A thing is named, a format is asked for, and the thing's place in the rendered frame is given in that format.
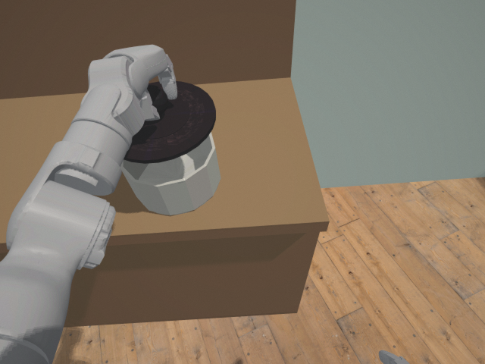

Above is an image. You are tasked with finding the knob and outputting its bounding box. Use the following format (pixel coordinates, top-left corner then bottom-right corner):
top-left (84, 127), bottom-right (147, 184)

top-left (147, 85), bottom-right (168, 115)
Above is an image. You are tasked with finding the table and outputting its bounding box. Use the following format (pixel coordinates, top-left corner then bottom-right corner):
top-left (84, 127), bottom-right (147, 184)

top-left (0, 0), bottom-right (330, 328)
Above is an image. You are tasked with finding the lid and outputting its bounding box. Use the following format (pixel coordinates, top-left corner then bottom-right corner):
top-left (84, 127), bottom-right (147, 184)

top-left (124, 81), bottom-right (216, 164)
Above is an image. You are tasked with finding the robot left hand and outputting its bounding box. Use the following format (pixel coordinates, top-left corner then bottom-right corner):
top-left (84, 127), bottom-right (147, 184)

top-left (103, 45), bottom-right (177, 121)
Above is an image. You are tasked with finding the left robot upper arm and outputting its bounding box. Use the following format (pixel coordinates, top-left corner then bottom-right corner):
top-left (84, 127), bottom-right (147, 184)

top-left (0, 180), bottom-right (116, 364)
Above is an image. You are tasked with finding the robot left forearm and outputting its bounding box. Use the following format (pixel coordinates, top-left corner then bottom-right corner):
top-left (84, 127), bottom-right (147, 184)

top-left (6, 52), bottom-right (149, 250)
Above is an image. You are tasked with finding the pot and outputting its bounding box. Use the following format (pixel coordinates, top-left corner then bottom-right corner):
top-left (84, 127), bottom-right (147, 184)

top-left (120, 132), bottom-right (221, 215)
